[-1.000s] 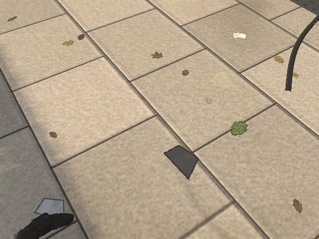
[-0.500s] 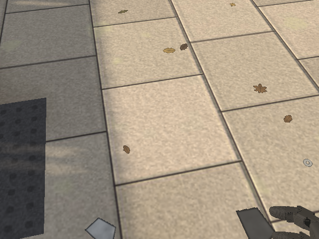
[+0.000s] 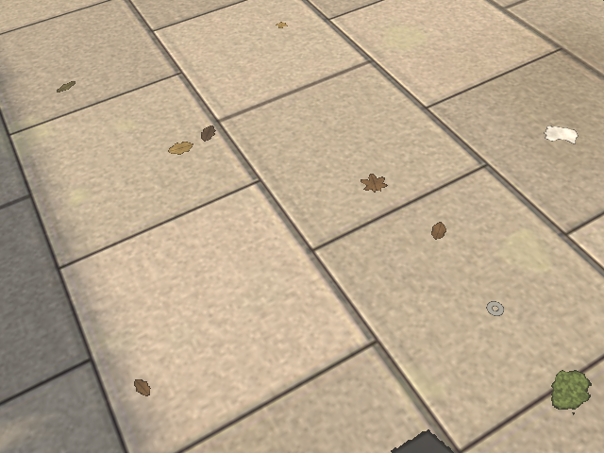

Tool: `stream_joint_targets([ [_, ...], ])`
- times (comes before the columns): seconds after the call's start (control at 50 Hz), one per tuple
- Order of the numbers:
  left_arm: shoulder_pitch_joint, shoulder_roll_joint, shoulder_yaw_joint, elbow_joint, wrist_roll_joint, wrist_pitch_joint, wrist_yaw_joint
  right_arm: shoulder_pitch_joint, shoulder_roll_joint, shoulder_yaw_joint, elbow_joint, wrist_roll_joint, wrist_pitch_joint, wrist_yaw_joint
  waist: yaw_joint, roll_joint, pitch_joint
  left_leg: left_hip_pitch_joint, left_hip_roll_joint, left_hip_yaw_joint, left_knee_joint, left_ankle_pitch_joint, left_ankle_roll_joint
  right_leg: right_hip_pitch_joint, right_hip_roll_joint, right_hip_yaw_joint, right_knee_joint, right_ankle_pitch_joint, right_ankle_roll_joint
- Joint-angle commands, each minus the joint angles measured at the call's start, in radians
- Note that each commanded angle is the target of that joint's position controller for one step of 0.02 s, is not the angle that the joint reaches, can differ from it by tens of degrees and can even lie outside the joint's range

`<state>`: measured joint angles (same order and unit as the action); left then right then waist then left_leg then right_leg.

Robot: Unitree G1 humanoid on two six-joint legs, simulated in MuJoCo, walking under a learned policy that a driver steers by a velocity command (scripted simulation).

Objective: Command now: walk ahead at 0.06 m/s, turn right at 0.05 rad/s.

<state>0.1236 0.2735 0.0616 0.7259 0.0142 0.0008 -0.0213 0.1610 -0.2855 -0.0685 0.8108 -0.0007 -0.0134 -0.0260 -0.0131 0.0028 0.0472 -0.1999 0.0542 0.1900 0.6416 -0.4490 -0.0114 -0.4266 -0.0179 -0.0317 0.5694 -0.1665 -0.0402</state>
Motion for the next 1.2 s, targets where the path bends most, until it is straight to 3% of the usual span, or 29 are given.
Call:
stream_joint_targets([
  [0.02,0.132,0.069,0.000,-0.029,0.022,-0.017,0.020,0.069,-0.069,0.002,-0.017,-0.002,-0.001,0.024,0.053,-0.156,-0.374,-0.216,0.013,-0.245,0.386,-0.271,-0.040,0.470,-0.371,0.399,-0.138,0.768,-0.312],
  [0.04,0.088,0.067,-0.003,-0.019,0.018,-0.025,0.013,0.013,-0.094,-0.006,-0.030,0.026,0.012,0.024,0.050,-0.137,-0.277,-0.259,0.020,-0.255,0.387,-0.260,-0.039,0.424,-0.319,0.313,-0.155,0.663,-0.275],
  [0.06,0.047,0.085,0.003,-0.009,0.016,-0.028,0.012,-0.003,-0.088,-0.008,-0.018,0.029,0.023,0.014,0.038,-0.097,-0.231,-0.287,0.028,-0.263,0.352,-0.223,-0.038,0.390,-0.287,0.276,-0.176,0.539,-0.233],
  [0.1,-0.028,0.106,0.009,-0.002,0.014,-0.026,0.024,0.021,-0.112,-0.019,0.004,0.019,0.050,-0.005,0.004,-0.121,-0.166,-0.209,0.025,-0.264,0.316,-0.109,-0.061,0.245,-0.261,0.205,-0.228,0.406,-0.199],
  [0.16,-0.060,0.142,0.027,0.005,0.010,-0.014,0.051,0.049,-0.114,-0.030,0.017,0.023,0.062,-0.021,0.001,-0.128,-0.154,-0.207,0.000,-0.213,0.335,-0.040,-0.077,0.222,-0.263,0.149,-0.257,0.319,-0.207],
  [0.22,-0.067,0.129,0.030,0.024,0.007,-0.001,0.071,0.019,-0.084,-0.027,0.003,0.023,0.068,-0.023,0.019,-0.118,-0.139,-0.231,0.019,-0.200,0.308,-0.008,-0.069,0.236,-0.279,0.115,-0.282,0.188,-0.207],
  [0.32,-0.088,0.136,0.039,0.046,0.004,0.017,0.080,0.009,-0.080,-0.028,-0.017,0.019,0.065,-0.003,0.021,-0.135,-0.131,-0.180,0.018,-0.149,0.179,0.022,-0.038,0.262,-0.304,0.068,-0.277,0.148,-0.192],
  [0.38,-0.126,0.151,0.045,0.055,-0.023,0.030,0.080,0.089,-0.080,-0.035,0.003,0.015,0.064,0.019,-0.035,-0.138,-0.139,-0.055,-0.010,-0.099,-0.032,0.150,0.015,0.244,-0.297,0.013,-0.196,0.162,-0.132],
  [0.4,-0.111,0.135,0.045,0.069,-0.037,0.034,0.078,0.127,-0.095,-0.042,0.018,0.008,0.064,0.024,-0.049,-0.103,-0.126,0.005,-0.029,-0.112,-0.148,0.232,0.054,0.207,-0.261,-0.027,-0.120,0.081,-0.074],
  [0.42,-0.061,0.096,0.041,0.085,-0.028,0.039,0.070,0.140,-0.162,-0.060,0.012,0.001,0.061,0.016,-0.029,0.079,-0.090,0.079,0.077,-0.313,-0.288,0.405,0.121,0.071,-0.169,-0.118,0.085,-0.082,0.022],
  [0.44,-0.125,0.062,0.030,0.026,0.007,0.034,0.068,0.129,-0.283,-0.082,-0.018,-0.001,0.056,0.002,-0.012,0.335,-0.045,0.138,0.310,-0.675,-0.331,0.670,0.291,-0.219,0.007,-0.142,0.322,-0.461,0.120],
  [0.46,-0.227,0.080,0.037,-0.001,0.003,0.025,0.072,0.143,-0.266,-0.074,-0.029,-0.043,0.029,0.010,-0.070,0.233,-0.092,0.080,0.334,-0.722,-0.361,0.621,0.375,-0.233,0.031,0.034,0.513,-0.520,0.108],
  [0.48,-0.209,0.101,0.046,0.009,-0.016,0.023,0.072,0.091,-0.246,-0.069,-0.037,-0.041,0.006,0.011,-0.031,0.167,-0.088,0.082,0.283,-0.628,-0.361,0.560,0.331,-0.247,0.010,0.080,0.567,-0.430,0.089],
  [0.52,-0.149,0.132,0.062,0.055,-0.011,0.022,0.083,-0.008,-0.182,-0.056,-0.058,0.008,-0.006,0.000,0.010,0.112,-0.077,0.097,0.202,-0.522,-0.336,0.516,0.230,-0.261,-0.015,0.098,0.546,-0.280,0.085],
  [0.54,-0.142,0.131,0.064,0.060,-0.006,0.019,0.084,-0.012,-0.156,-0.046,-0.060,0.016,-0.004,-0.007,0.016,0.115,-0.087,0.091,0.182,-0.499,-0.329,0.562,0.220,-0.235,-0.009,0.098,0.555,-0.235,0.092],
  [0.58,-0.130,0.112,0.063,0.063,-0.014,0.011,0.080,0.024,-0.142,-0.040,-0.057,0.011,0.000,-0.014,0.013,0.107,-0.120,0.130,0.162,-0.485,-0.317,0.629,0.227,-0.217,0.009,0.099,0.543,-0.181,0.104],
  [0.66,-0.154,0.092,0.054,0.057,-0.021,0.002,0.078,0.059,-0.169,-0.049,-0.055,0.015,0.011,-0.023,-0.010,0.119,-0.113,0.191,0.148,-0.516,-0.306,0.587,0.228,-0.218,0.019,0.113,0.357,-0.152,0.126],
  [0.74,-0.158,0.101,0.051,0.057,-0.023,-0.007,0.066,0.032,-0.194,-0.057,-0.069,0.013,0.022,-0.021,-0.020,0.141,-0.093,0.123,0.131,-0.564,-0.302,0.504,0.237,-0.124,0.033,0.121,0.218,-0.157,0.137],
  [0.82,-0.133,0.116,0.052,0.059,-0.027,-0.024,0.053,-0.009,-0.199,-0.058,-0.087,0.012,0.033,-0.012,-0.017,0.151,-0.108,0.094,0.122,-0.633,-0.261,0.589,0.241,-0.030,0.052,0.128,0.127,-0.191,0.128],
  [0.88,-0.077,0.127,0.053,0.070,-0.031,-0.040,0.038,-0.050,-0.196,-0.054,-0.105,0.019,0.043,-0.013,0.010,0.159,-0.131,0.099,0.100,-0.683,-0.211,0.680,0.216,0.067,0.063,0.124,-0.018,-0.156,0.109],
  [0.92,0.000,0.145,0.060,0.093,-0.027,-0.046,0.030,-0.081,-0.179,-0.045,-0.123,0.029,0.053,-0.021,0.055,0.134,-0.139,0.031,0.034,-0.663,-0.151,0.560,0.147,0.236,0.031,0.117,-0.238,0.071,0.079],
  [0.94,0.022,0.207,0.073,0.092,-0.010,-0.042,0.035,-0.037,-0.131,-0.032,-0.127,0.018,0.052,-0.021,0.030,-0.014,-0.181,-0.083,-0.047,-0.570,0.004,0.305,0.093,0.379,-0.142,0.264,-0.253,0.208,0.017],
  [0.96,-0.011,0.263,0.076,0.080,0.010,-0.030,0.044,0.036,-0.096,-0.026,-0.132,0.019,0.045,-0.019,-0.038,-0.252,-0.153,-0.310,-0.229,-0.413,0.180,-0.196,0.035,0.459,-0.319,0.482,-0.231,0.509,-0.139],
  [0.98,-0.009,0.227,0.067,0.070,0.023,-0.030,0.041,0.044,-0.189,-0.050,-0.130,0.010,0.036,-0.014,-0.016,-0.239,-0.157,-0.362,-0.160,-0.379,0.413,-0.253,-0.009,0.393,-0.433,0.566,-0.250,0.501,-0.260],
  [1.0,-0.056,0.173,0.051,0.049,0.016,-0.032,0.045,0.044,-0.246,-0.073,-0.111,0.021,0.039,-0.011,-0.024,-0.155,-0.125,-0.358,-0.119,-0.374,0.511,-0.170,-0.026,0.353,-0.373,0.459,-0.247,0.427,-0.242],
  [1.04,-0.109,0.128,0.037,0.035,-0.010,-0.025,0.054,0.043,-0.210,-0.073,-0.091,0.021,0.061,-0.014,-0.026,-0.126,-0.077,-0.382,-0.098,-0.343,0.568,-0.043,-0.058,0.324,-0.254,0.290,-0.245,0.276,-0.160],
  [1.08,-0.053,0.140,0.033,0.055,-0.014,-0.018,0.062,0.012,-0.153,-0.054,-0.111,0.023,0.064,-0.006,0.006,-0.136,-0.069,-0.381,-0.091,-0.300,0.524,0.026,-0.072,0.321,-0.214,0.228,-0.281,0.185,-0.163],
  [1.14,0.035,0.167,0.038,0.082,-0.022,-0.018,0.066,-0.065,-0.113,-0.031,-0.148,0.025,0.044,0.005,0.070,-0.175,-0.066,-0.402,-0.058,-0.256,0.326,0.048,-0.068,0.396,-0.224,0.262,-0.362,-0.178,-0.177],
  [1.2,0.037,0.202,0.044,0.085,-0.026,-0.032,0.052,-0.079,-0.086,-0.009,-0.149,0.015,0.018,0.020,0.075,-0.177,-0.053,-0.267,-0.035,-0.203,0.115,0.037,-0.040,0.342,-0.232,0.234,-0.398,-0.226,-0.167],
])
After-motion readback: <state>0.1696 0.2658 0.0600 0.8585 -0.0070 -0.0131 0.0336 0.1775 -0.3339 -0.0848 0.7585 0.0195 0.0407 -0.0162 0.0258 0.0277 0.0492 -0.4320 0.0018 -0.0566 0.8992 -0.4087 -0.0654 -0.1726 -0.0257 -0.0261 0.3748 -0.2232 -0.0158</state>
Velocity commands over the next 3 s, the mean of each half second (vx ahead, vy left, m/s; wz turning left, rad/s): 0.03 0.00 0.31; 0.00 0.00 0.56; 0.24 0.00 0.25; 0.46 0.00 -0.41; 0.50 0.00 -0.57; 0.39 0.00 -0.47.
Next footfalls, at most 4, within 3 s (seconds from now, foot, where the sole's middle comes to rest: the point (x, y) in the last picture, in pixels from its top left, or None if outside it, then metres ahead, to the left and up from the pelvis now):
0.42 left None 0.03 0.14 -0.76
0.94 right None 0.15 -0.05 -0.76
1.34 left None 0.01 0.18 -0.76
1.80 right None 0.44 0.20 -0.76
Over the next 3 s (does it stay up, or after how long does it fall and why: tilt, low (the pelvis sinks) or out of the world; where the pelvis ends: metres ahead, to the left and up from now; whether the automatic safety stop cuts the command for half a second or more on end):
stays up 0.84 0.30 0.01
